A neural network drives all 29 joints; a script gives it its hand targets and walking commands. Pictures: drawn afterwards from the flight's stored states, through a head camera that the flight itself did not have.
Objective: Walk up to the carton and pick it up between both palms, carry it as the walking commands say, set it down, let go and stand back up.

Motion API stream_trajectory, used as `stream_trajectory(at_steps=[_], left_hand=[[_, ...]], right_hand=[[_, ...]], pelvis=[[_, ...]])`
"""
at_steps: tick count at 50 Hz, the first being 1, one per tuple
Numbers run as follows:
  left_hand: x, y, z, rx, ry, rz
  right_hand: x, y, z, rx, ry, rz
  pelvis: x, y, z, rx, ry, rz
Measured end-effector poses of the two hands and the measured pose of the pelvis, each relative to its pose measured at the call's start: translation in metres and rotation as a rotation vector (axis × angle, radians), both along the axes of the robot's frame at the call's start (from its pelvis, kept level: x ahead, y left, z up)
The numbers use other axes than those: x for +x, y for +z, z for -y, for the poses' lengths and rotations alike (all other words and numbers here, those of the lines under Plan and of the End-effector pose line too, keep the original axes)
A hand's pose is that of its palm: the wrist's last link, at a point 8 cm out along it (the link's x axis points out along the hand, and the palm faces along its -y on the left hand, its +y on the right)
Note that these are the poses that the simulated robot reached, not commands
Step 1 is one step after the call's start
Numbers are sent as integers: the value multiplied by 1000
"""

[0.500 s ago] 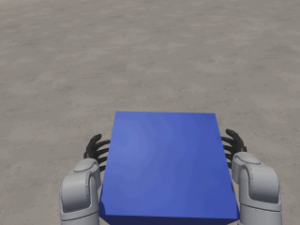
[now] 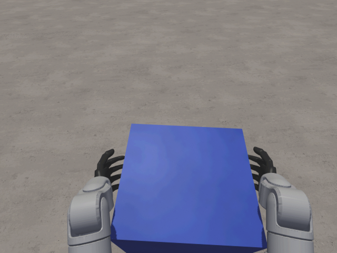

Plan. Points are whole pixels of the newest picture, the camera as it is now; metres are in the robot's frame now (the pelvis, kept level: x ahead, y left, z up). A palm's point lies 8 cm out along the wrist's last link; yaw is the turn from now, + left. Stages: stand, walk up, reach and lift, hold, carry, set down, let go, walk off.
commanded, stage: carry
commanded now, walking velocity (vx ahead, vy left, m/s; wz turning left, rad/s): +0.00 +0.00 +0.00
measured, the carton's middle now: (182, 194) +0.28 +0.00 -0.01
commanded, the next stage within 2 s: hold in 0.58 s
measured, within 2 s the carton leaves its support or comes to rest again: neither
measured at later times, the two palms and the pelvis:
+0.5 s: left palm (98, 181) +0.27 +0.19 +0.08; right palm (255, 177) +0.27 -0.16 +0.08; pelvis +0.01 +0.01 +0.00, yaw +0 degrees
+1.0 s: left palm (99, 181) +0.28 +0.19 +0.05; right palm (243, 164) +0.32 -0.15 +0.06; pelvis +0.01 -0.01 +0.02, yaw +1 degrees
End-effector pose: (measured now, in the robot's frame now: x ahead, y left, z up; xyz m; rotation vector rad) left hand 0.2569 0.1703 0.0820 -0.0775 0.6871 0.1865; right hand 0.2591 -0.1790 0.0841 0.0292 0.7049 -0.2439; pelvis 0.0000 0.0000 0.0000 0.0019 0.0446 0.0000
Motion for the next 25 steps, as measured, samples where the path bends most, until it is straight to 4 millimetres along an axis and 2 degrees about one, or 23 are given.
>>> stream_trajectory(at_steps=[25], left_hand=[[9,-5,-16,13,11,17]], right_hand=[[13,-8,-17,1,8,11]], pelvis=[[9,-1,-15,-3,5,2]])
